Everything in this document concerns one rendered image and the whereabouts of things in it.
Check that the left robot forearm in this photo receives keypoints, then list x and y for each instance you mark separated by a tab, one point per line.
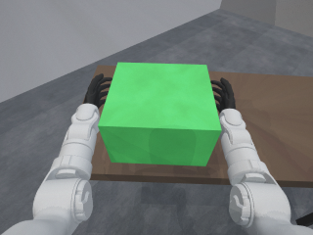
75	157

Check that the robot left upper arm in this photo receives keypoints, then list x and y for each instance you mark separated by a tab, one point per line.
60	205

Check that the robot right hand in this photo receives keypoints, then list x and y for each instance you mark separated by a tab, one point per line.
227	100

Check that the robot left hand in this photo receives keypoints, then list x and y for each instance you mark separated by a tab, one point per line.
93	95

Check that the right robot forearm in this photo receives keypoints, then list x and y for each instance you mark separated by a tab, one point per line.
242	159

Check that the table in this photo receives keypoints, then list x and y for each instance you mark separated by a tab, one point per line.
278	113

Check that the robot right upper arm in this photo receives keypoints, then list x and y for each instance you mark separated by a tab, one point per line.
263	209

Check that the carton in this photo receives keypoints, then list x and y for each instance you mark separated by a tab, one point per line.
160	114

